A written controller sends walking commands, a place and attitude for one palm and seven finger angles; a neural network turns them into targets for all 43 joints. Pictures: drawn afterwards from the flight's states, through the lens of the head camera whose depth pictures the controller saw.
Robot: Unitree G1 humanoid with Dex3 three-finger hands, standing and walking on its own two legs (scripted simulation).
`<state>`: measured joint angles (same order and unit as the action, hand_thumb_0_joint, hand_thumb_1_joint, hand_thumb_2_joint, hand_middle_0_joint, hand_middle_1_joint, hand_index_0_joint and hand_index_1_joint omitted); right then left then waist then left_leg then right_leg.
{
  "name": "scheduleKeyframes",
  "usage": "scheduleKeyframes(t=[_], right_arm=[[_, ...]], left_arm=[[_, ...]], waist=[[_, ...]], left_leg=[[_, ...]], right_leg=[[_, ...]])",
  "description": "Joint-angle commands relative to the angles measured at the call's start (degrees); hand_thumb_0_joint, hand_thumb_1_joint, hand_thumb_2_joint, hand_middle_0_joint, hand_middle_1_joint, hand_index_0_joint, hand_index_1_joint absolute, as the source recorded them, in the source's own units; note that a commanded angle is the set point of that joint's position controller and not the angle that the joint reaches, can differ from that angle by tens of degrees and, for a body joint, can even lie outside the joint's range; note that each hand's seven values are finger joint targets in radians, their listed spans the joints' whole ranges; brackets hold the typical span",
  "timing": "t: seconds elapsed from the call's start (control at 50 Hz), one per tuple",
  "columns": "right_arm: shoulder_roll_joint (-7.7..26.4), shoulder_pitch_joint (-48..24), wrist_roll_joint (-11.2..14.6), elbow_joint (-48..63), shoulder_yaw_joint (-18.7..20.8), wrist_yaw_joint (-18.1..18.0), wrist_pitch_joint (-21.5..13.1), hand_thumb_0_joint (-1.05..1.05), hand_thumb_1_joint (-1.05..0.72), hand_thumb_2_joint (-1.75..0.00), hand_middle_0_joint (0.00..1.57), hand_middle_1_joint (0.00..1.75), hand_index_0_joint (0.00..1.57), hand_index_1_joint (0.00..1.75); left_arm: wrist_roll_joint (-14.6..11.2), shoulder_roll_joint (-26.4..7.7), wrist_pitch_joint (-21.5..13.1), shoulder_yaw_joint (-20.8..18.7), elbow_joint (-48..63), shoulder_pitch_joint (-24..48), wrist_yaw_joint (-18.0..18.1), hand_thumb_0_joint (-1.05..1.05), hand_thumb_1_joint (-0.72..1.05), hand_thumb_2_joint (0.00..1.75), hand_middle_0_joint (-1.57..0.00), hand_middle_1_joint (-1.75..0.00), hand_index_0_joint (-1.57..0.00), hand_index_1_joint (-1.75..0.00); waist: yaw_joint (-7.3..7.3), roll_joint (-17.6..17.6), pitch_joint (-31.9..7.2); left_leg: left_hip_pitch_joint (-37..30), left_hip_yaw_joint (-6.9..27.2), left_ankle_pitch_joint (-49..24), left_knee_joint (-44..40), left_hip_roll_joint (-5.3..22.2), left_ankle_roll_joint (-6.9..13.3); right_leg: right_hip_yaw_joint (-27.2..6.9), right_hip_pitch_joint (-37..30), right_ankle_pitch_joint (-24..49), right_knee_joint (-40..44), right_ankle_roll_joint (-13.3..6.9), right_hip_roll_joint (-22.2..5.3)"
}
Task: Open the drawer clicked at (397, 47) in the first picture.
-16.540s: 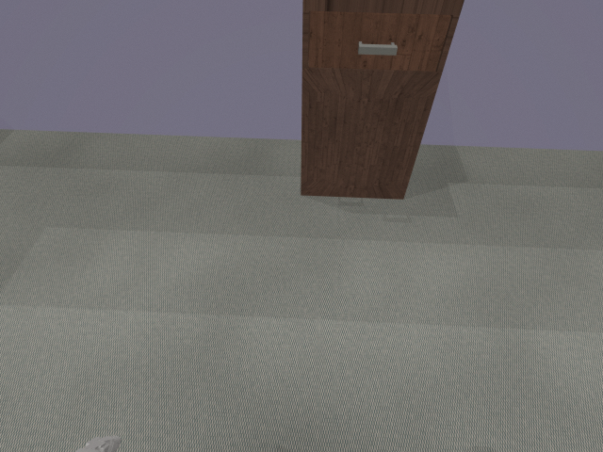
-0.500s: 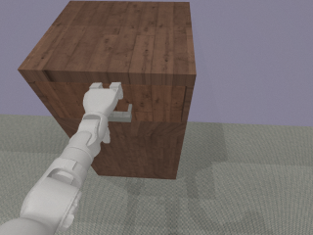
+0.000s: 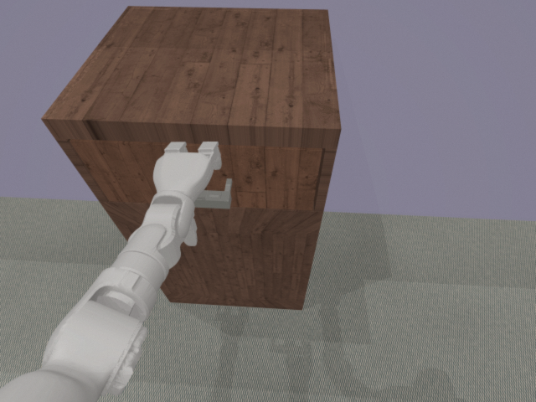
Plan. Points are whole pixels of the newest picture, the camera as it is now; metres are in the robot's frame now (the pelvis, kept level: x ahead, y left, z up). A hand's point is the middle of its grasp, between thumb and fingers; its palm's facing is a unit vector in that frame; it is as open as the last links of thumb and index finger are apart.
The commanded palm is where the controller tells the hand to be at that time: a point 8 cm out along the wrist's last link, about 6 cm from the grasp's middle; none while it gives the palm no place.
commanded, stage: move the hooked fingers above the handle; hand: left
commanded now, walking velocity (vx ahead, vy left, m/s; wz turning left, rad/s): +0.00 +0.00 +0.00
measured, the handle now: (199, 190) +0.50 +0.14 -0.02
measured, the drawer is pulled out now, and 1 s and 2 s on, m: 0.00 0.00 0.00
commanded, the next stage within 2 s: lower the fingers behind the handle in 0.58 s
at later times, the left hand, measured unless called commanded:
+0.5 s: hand (194, 193) +0.44 +0.13 +0.04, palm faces +0.00 -0.06 -1.00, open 13.8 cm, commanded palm +0.42 +0.14 +0.10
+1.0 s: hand (191, 205) +0.44 +0.14 +0.02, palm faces -0.04 -0.05 -1.00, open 13.8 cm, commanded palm +0.42 +0.14 +0.08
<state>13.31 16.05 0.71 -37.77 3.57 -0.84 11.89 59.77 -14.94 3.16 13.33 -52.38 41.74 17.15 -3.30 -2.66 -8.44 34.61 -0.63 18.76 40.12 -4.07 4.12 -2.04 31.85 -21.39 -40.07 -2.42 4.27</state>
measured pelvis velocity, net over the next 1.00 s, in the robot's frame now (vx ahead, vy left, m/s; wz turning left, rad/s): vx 0.00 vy -0.01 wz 0.00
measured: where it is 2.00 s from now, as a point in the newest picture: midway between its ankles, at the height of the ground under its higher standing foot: outside the picture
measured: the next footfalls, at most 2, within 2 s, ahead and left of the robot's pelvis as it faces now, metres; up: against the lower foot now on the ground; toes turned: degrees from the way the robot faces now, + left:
none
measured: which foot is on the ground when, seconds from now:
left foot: down 0.00-1.00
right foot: down 0.00-1.00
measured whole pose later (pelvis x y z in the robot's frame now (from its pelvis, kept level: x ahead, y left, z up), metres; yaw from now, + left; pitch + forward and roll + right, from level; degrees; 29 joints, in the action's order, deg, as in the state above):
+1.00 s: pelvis +0.00 -0.01 +0.00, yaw +0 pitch +15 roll +0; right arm 13.4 15.6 0.4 -38.4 4.2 -1.2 12.1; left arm 61.2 -16.5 0.2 12.1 -50.9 37.9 19.1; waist -3.0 -2.4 -8.9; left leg 37.0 -0.3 19.9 42.2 -3.6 3.4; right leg -1.5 34.2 -22.4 -42.0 -3.2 4.8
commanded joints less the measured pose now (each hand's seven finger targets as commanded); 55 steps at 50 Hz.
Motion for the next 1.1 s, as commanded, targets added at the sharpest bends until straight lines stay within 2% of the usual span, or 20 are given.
scheduleKeyframes(t=[0.0, 0.04, 0.1, 0.12, 0.14, 0.26, 0.32, 0.34, 0.38, 0.44, 0.48, 0.58, 0.64, 0.7, 0.74, 0.8, 0.88, 0.98, 1.0, 1.08], right_arm=[[7.4, 1.8, -0.3, 5.8, 2.2, -0.1, -0.9, 0.00, -0.90, -0.90, 0.20, 0.30, 0.20, 0.30], [7.6, 1.2, -0.4, 5.8, 2.1, -0.2, -0.6, 0.00, -0.90, -0.90, 0.20, 0.30, 0.20, 0.30], [7.5, 0.6, -0.3, 6.2, 1.9, -0.3, -0.3, 0.00, -0.90, -0.90, 0.20, 0.30, 0.20, 0.30], [7.3, 0.2, -0.2, 6.4, 1.8, -0.2, -0.2, 0.00, -0.90, -0.90, 0.20, 0.30, 0.20, 0.30], [7.4, 0.2, -0.2, 6.4, 2.0, -0.3, -0.3, 0.00, -0.90, -0.90, 0.20, 0.30, 0.20, 0.30], [7.6, 0.5, 0.4, 5.9, 2.2, -0.9, -0.5, 0.00, -0.90, -0.90, 0.20, 0.30, 0.20, 0.30], [7.2, 0.7, 0.2, 5.6, 2.3, -1.1, -1.0, 0.00, -0.90, -0.90, 0.20, 0.30, 0.20, 0.30], [7.2, 0.9, 0.1, 5.5, 2.4, -1.0, -1.2, 0.00, -0.90, -0.90, 0.20, 0.30, 0.20, 0.30], [6.8, 0.9, 0.0, 5.3, 2.3, -0.5, -1.1, 0.00, -0.90, -0.90, 0.20, 0.30, 0.20, 0.30], [7.3, 0.8, -0.2, 4.7, 2.1, -0.2, -0.8, 0.00, -0.90, -0.90, 0.20, 0.30, 0.20, 0.30], [7.2, 0.5, -0.2, 5.0, 2.0, 0.1, -0.7, 0.00, -0.90, -0.90, 0.20, 0.30, 0.20, 0.30], [7.5, 0.3, -0.1, 5.8, 1.9, -0.3, 0.1, 0.00, -0.90, -0.90, 0.20, 0.30, 0.20, 0.30], [7.5, 0.0, 0.0, 6.5, 1.9, -0.8, 0.2, 0.00, -0.90, -0.90, 0.20, 0.30, 0.20, 0.30], [7.3, 0.6, -0.1, 6.2, 1.9, -1.0, 0.0, 0.00, -0.90, -0.90, 0.20, 0.30, 0.20, 0.30], [7.5, 0.5, -0.1, 6.3, 1.8, -1.2, -0.1, 0.00, -0.90, -0.90, 0.20, 0.30, 0.20, 0.30], [7.2, 0.7, 0.0, 6.1, 1.8, -1.1, -0.1, 0.00, -0.90, -0.90, 0.20, 0.30, 0.20, 0.30], [6.9, 1.2, -0.3, 5.3, 2.5, -0.8, -0.8, 0.00, -0.90, -0.90, 0.20, 0.30, 0.20, 0.30], [7.1, 1.8, -0.6, 4.1, 2.9, -0.3, -1.1, 0.00, -0.90, -0.90, 0.20, 0.30, 0.20, 0.30], [7.0, 1.8, -0.8, 4.1, 2.9, -0.2, -1.1, 0.00, -0.90, -0.90, 0.20, 0.30, 0.20, 0.30], [7.5, 2.1, -0.7, 4.0, 2.5, -0.4, -0.7, 0.00, -0.90, -0.90, 0.20, 0.30, 0.20, 0.30]], left_arm=[[0.7, -8.1, -0.9, -3.6, 12.2, 24.5, 3.1, 0.00, -0.50, 0.30, -0.30, -1.20, -0.30, -1.20], [1.5, -11.2, -0.6, -6.3, 12.4, 23.7, 4.0, 0.00, -0.50, 0.30, -0.30, -1.20, -0.30, -1.20], [1.6, -12.7, 0.8, -7.4, 12.6, 21.6, 4.8, 0.00, -0.50, 0.30, -0.30, -1.20, -0.30, -1.20], [1.5, -10.9, 1.1, -5.5, 13.5, 22.5, 4.6, 0.00, -0.50, 0.30, -0.30, -1.20, -0.30, -1.20], [1.3, -12.0, 1.2, -6.9, 14.0, 21.7, 4.4, 0.00, -0.50, 0.30, -0.30, -1.20, -0.30, -1.20], [-0.2, -7.7, 0.5, -1.8, 14.8, 24.2, 1.3, 0.00, -0.50, 0.30, -0.30, -1.20, -0.30, -1.20], [-0.3, -7.1, -1.8, -1.1, 16.9, 26.5, 0.7, 0.00, -0.50, 0.30, -0.30, -1.20, -0.30, -1.20], [-0.2, -8.4, -2.8, -2.4, 18.1, 26.4, 0.8, 0.00, -0.50, 0.30, -0.30, -1.20, -0.30, -1.20], [0.1, -6.9, -3.2, -1.6, 16.9, 25.5, 1.6, 0.00, -0.50, 0.30, -0.30, -1.20, -0.30, -1.20], [0.9, -10.1, -1.6, -5.0, 12.7, 24.0, 3.5, 0.00, -0.50, 0.30, -0.30, -1.20, -0.30, -1.20], [1.0, -8.1, -0.1, -3.2, 13.0, 25.8, 4.3, 0.00, -0.50, 0.30, -0.30, -1.20, -0.30, -1.20], [1.0, -9.9, 2.7, -4.7, 10.9, 24.2, 3.7, 0.00, -0.50, 0.30, -0.30, -1.20, -0.30, -1.20], [0.6, -10.5, 1.9, -5.1, 12.7, 23.1, 2.2, 0.00, -0.50, 0.30, -0.30, -1.20, -0.30, -1.20], [0.4, -8.8, 0.4, -3.4, 12.5, 21.5, 1.3, 0.00, -0.50, 0.30, -0.30, -1.20, -0.30, -1.20], [0.5, -11.5, -0.9, -5.9, 12.7, 19.2, 1.0, 0.00, -0.50, 0.30, -0.30, -1.20, -0.30, -1.20], [1.0, -10.6, -2.0, -4.8, 12.6, 19.2, 1.7, 0.00, -0.50, 0.30, -0.30, -1.20, -0.30, -1.20], [1.4, -8.9, -3.6, -3.8, 15.0, 23.3, 3.8, 0.00, -0.50, 0.30, -0.30, -1.20, -0.30, -1.20], [2.1, -9.6, -2.9, -5.0, 12.7, 24.6, 6.6, 0.00, -0.50, 0.30, -0.30, -1.20, -0.30, -1.20], [2.0, -7.9, -2.4, -3.8, 11.8, 23.7, 7.0, 0.00, -0.50, 0.30, -0.30, -1.20, -0.30, -1.20], [2.0, -11.0, -0.4, -6.5, 8.4, 22.8, 7.5, 0.00, -0.50, 0.30, -0.30, -1.20, -0.30, -1.20]], waist=[[-0.65, 3.7, -19.1], [0.41, 3.9, -20.7], [1.04, 4.3, -20.9], [0.61, 3.5, -20.5], [1.08, 4.0, -21.5], [-1.79, 5.1, -17.7], [-1.96, 3.3, -18.9], [-1.33, 1.7, -20.5], [-1.19, 0.4, -19.6], [-0.25, 3.0, -18.7], [-0.64, 2.5, -19.5], [-0.12, 4.9, -21.2], [0.02, 6.0, -22.0], [-0.70, 6.0, -19.1], [0.34, 6.6, -19.6], [-0.15, 4.3, -17.0], [-1.03, 1.4, -20.7], [-1.37, 1.6, -22.5], [-1.58, 2.0, -22.4], [-1.29, 4.5, -22.6]], left_leg=[[-17.5, 1.3, -21.8, -1.8, 2.7, -1.4], [-16.9, 1.3, -22.6, -1.8, 2.6, -1.5], [-16.0, 0.6, -22.9, -2.0, 2.5, -1.4], [-15.8, 0.5, -22.6, -2.2, 2.4, -1.5], [-16.7, 0.6, -23.9, -2.3, 2.6, -1.4], [-17.9, 1.0, -19.7, -3.0, 2.5, -0.9], [-19.4, 1.5, -19.6, -2.8, 2.5, -1.0], [-20.9, 1.7, -21.7, -2.3, 2.6, -1.2], [-20.7, 1.9, -22.5, -1.7, 2.6, -1.6], [-17.6, 1.8, -21.6, -1.9, 2.5, -1.7], [-17.1, 1.3, -21.4, -1.8, 2.5, -1.7], [-16.2, 0.6, -22.6, -1.8, 2.4, -1.3], [-16.1, 0.5, -22.9, -2.1, 2.2, -1.0], [-15.5, 0.3, -21.8, -2.1, 2.1, -0.8], [-14.5, 0.2, -22.0, -2.1, 1.9, -0.8], [-13.2, 0.2, -19.7, -1.7, 1.8, -1.0], [-15.7, 0.7, -20.5, 0.0, 2.1, -1.2], [-14.4, 1.1, -20.7, 1.9, 2.2, -1.4], [-14.3, 1.0, -20.9, 2.2, 2.1, -1.4], [-11.2, 0.7, -20.2, 2.5, 1.9, -1.1]], right_leg=[[1.0, -3.3, 19.0, 3.9, -0.8, -0.7], [0.6, -4.6, 20.2, 3.4, -0.9, -0.6], [0.4, -6.8, 21.7, 3.4, -0.8, -0.8], [0.3, -6.7, 22.0, 3.6, -0.8, -0.8], [0.3, -7.5, 22.8, 3.8, -0.8, -0.8], [0.1, -5.7, 19.8, 5.9, -0.3, -1.1], [0.2, -4.2, 18.7, 5.6, -0.4, -1.2], [0.3, -4.2, 19.6, 5.1, -0.6, -1.0], [0.8, -2.2, 18.9, 4.3, -0.8, -0.9], [0.9, -2.9, 18.7, 3.8, -1.0, -0.6], [0.9, -2.9, 19.0, 3.6, -0.8, -0.7], [0.4, -6.7, 22.5, 3.7, -0.5, -0.9], [-0.2, -9.0, 24.4, 4.2, -0.4, -1.2], [-0.3, -8.0, 24.3, 4.7, -0.3, -1.3], [-0.9, -9.3, 25.8, 4.7, -0.3, -1.3], [-0.9, -6.5, 23.0, 4.4, -0.5, -1.3], [-0.6, -3.2, 21.1, 3.1, -0.6, -1.0], [-0.2, -0.9, 20.7, 1.2, -0.6, -0.7], [0.0, -0.8, 21.1, 1.0, -0.6, -0.7], [-0.4, -2.6, 23.1, 0.7, -0.3, -0.8]])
